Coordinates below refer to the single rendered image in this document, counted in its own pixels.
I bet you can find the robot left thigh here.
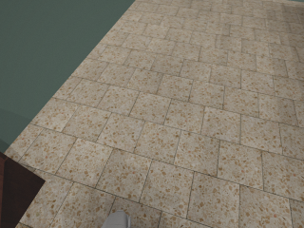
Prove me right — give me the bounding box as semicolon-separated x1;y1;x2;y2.
101;212;131;228

